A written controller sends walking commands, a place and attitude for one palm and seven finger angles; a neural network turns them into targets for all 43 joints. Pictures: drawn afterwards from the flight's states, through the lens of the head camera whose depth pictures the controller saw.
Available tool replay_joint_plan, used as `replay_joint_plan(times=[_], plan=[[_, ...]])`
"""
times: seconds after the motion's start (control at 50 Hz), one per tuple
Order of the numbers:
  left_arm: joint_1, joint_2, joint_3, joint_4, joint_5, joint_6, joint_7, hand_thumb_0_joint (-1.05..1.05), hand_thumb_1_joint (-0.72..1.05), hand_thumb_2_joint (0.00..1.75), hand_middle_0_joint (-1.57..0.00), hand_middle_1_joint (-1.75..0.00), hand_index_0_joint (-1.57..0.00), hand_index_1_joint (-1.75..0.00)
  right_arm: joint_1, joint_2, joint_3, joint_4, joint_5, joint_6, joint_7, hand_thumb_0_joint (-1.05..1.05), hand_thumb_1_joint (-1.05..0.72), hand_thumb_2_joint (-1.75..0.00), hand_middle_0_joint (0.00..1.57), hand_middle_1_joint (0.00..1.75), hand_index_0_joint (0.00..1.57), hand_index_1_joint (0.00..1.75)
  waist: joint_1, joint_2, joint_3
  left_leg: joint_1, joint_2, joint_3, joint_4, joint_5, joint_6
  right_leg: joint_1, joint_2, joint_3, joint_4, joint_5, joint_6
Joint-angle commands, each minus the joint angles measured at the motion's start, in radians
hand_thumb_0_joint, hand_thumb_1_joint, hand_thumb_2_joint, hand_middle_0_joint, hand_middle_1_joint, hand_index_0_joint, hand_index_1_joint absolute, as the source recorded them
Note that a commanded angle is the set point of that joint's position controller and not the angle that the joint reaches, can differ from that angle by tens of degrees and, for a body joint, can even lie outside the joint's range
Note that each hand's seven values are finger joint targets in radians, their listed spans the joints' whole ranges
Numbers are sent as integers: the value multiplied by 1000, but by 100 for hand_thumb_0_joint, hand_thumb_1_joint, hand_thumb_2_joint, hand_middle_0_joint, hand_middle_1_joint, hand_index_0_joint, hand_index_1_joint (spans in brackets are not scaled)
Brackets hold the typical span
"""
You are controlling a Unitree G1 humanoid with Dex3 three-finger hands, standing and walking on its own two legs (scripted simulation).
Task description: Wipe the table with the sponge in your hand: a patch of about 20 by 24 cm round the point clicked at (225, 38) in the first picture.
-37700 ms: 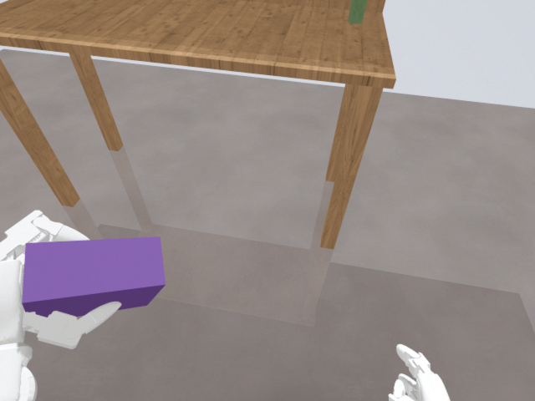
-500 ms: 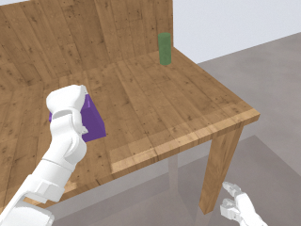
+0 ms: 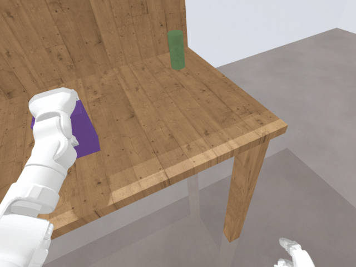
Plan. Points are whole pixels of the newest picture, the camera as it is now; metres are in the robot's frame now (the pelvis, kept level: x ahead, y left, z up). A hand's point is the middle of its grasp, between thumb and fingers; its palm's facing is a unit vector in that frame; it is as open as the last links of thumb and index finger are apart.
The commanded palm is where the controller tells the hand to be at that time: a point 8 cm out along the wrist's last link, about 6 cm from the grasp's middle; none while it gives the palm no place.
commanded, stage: wipe forward along the middle lane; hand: left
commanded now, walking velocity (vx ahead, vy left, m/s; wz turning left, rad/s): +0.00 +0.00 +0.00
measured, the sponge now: (73, 139) +0.38 +0.29 +0.11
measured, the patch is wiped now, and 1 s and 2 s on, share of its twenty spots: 1.00 1.00 1.00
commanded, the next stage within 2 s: slide back across to the first lane in 0.20 s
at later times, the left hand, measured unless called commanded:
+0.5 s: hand (60, 116) +0.40 +0.31 +0.16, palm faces +0.00 +0.00 -1.00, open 9.9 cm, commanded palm +0.37 +0.33 +0.21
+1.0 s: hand (24, 126) +0.37 +0.39 +0.17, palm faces +0.02 -0.01 -1.00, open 9.9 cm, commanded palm +0.34 +0.38 +0.23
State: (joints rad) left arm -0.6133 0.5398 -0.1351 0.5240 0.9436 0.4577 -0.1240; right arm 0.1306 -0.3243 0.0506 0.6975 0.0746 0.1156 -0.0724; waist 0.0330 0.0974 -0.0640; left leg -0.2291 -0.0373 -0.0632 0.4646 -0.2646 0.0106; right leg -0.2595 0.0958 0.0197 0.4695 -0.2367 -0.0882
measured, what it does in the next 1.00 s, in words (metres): shifts its weight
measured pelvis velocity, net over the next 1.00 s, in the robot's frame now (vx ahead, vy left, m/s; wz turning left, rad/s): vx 0.03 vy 0.05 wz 0.03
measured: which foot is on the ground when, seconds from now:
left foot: down 0.00-1.00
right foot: down 0.00-1.00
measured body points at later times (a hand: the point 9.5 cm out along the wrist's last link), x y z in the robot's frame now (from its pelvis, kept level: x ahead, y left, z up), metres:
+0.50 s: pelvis +0.01 +0.01 +0.00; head +0.01 -0.03 +0.45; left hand +0.40 +0.31 +0.22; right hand +0.14 -0.25 -0.13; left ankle -0.01 +0.12 -0.74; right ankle +0.00 -0.06 -0.74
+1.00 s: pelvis +0.03 +0.05 +0.01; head +0.04 +0.02 +0.45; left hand +0.36 +0.38 +0.22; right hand +0.26 -0.16 -0.09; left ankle -0.01 +0.12 -0.74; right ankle +0.00 -0.06 -0.74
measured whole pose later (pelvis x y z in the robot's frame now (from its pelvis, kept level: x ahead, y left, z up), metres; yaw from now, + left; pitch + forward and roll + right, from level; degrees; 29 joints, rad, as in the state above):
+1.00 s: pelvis +0.03 +0.05 +0.01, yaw +1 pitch +2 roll -1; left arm -0.49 0.60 -0.07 0.31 0.93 0.41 -0.17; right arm 0.05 -0.30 0.05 0.65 0.06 0.11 -0.04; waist 0.10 0.10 -0.04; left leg -0.17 -0.09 -0.07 0.39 -0.25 0.08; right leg -0.17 0.04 0.02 0.35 -0.22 -0.02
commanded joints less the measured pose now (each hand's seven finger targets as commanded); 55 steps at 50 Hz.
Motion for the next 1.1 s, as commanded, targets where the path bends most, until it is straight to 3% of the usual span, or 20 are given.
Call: replay_joint_plan(times=[0.0,0.04,0.08,0.12,0.18,0.24,0.28,0.3,0.38,0.52,0.58,0.66,0.68,0.74,0.78,0.82,0.88,0.92,1.02,1.08], plan=[[-253,257,91,16,33,-42,19,0,10,130,-120,-160,-120,-160,-124,-105,-41,-147,-5,-46,-12,0,-90,-90,20,30,20,30,1,-173,-179,-101,-22,49,-35,118,47,193,-92,89,-87,190,45],[-264,248,82,47,27,-58,22,0,10,130,-120,-160,-120,-160,-110,-107,-44,-142,-4,-44,-13,0,-90,-90,20,30,20,30,-6,-194,-152,-117,-23,53,-34,100,48,181,-93,93,-97,187,51],[-297,297,118,58,28,-76,25,0,10,130,-120,-160,-120,-160,-106,-112,-47,-137,-6,-42,-16,0,-90,-90,20,30,20,30,-2,-179,-165,-123,-23,46,-42,84,49,178,-94,105,-106,150,47],[-351,284,91,103,41,-89,32,0,10,130,-120,-160,-120,-160,-84,-112,-48,-122,-4,-41,-18,0,-90,-90,20,30,20,30,-19,-166,-152,-126,-23,52,-42,77,49,158,-92,92,-109,137,48],[-353,281,96,120,38,-109,32,0,10,130,-120,-160,-120,-160,-77,-111,-51,-127,-4,-41,-18,0,-90,-90,20,30,20,30,-11,-151,-181,-121,-22,46,-46,94,51,171,-94,95,-111,158,43],[-372,291,93,155,42,-127,38,0,10,130,-120,-160,-120,-160,-53,-114,-55,-116,-3,-38,-19,0,-90,-90,20,30,20,30,-23,-176,-183,-128,-22,53,-40,92,53,179,-95,91,-109,172,50],[-314,306,128,133,31,-141,40,0,10,130,-120,-160,-120,-160,-56,-115,-56,-127,-5,-35,-14,0,-90,-90,20,30,20,30,-1,-168,-224,-123,-22,46,-43,123,52,213,-94,92,-95,223,44],[-308,293,115,125,32,-143,43,0,10,130,-120,-160,-120,-160,-59,-114,-57,-126,-2,-31,-14,0,-90,-90,20,30,20,30,-9,-163,-214,-115,-21,51,-45,125,53,205,-91,83,-92,217,45],[-310,333,160,33,25,-144,57,0,10,130,-120,-160,-120,-160,-87,-111,-56,-144,-3,-27,-8,0,-90,-90,20,30,20,30,13,-127,-227,-89,-22,42,-60,161,56,225,-87,78,-95,239,35],[-312,370,185,-27,24,-95,75,0,10,130,-120,-160,-120,-160,-126,-108,-51,-140,-4,-31,-6,0,-90,-90,20,30,20,30,23,-127,-202,-47,-22,46,-84,192,55,233,-80,56,-102,227,32],[-342,392,199,-97,23,-83,60,0,10,130,-120,-160,-120,-160,-148,-106,-48,-153,-4,-36,-1,0,-90,-90,20,30,20,30,32,-86,-245,-16,-23,38,-91,244,52,259,-81,54,-97,272,23],[-315,363,185,-195,24,-76,40,0,10,130,-120,-160,-120,-160,-163,-96,-49,-170,-8,-41,6,0,-90,-90,20,30,20,30,35,-79,-274,38,-22,34,-81,327,52,274,-77,32,-85,352,18],[-317,390,214,-235,19,-80,34,0,10,130,-120,-160,-120,-160,-172,-97,-48,-177,-8,-44,7,0,-90,-90,20,30,20,30,40,-73,-289,50,-20,24,-81,358,52,280,-75,35,-82,370,12],[-286,335,177,-281,17,-71,19,0,10,130,-120,-160,-120,-160,-175,-91,-48,-179,-10,-45,11,0,-90,-90,20,30,20,30,34,-59,-263,83,-17,24,-75,416,46,255,-71,13,-82,396,11],[-258,359,207,-340,5,-69,10,0,10,130,-120,-160,-120,-160,-188,-93,-46,-192,-11,-48,14,0,-90,-90,20,30,20,30,46,-43,-290,112,-14,12,-72,477,43,264,-68,17,-82,424,5],[-251,368,215,-318,9,-57,7,0,10,130,-120,-160,-120,-160,-178,-95,-46,-172,-14,-43,16,0,-90,-90,20,30,20,30,40,-70,-271,111,-10,13,-72,497,35,257,-68,1,-83,425,8],[-229,349,204,-394,-2,-52,-9,0,10,130,-120,-160,-120,-160,-199,-92,-41,-196,-12,-45,23,0,-90,-90,20,30,20,30,50,-25,-293,150,-4,0,-72,570,25,251,-65,2,-90,423,3],[-255,352,200,-363,7,-46,-14,0,10,130,-120,-160,-120,-160,-182,-93,-41,-174,-16,-45,20,0,-90,-90,20,30,20,30,35,-45,-271,156,2,-4,-70,591,16,227,-64,-15,-95,410,4],[-274,343,184,-369,12,-55,-35,0,10,130,-120,-160,-120,-160,-172,-91,-37,-174,-18,-50,21,0,-90,-90,20,30,20,30,30,-34,-273,188,12,-23,-76,631,-1,201,-60,-29,-109,360,-1],[-177,314,186,-451,-2,-69,-46,0,10,130,-120,-160,-120,-160,-187,-85,-39,-205,-19,-58,32,0,-90,-90,20,30,20,30,52,-16,-324,227,18,-35,-70,695,-5,216,-57,-18,-109,369,-3]])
